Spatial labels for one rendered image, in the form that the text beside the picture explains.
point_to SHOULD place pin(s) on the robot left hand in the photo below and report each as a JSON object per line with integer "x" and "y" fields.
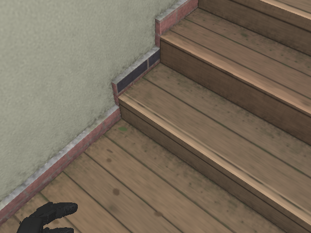
{"x": 46, "y": 214}

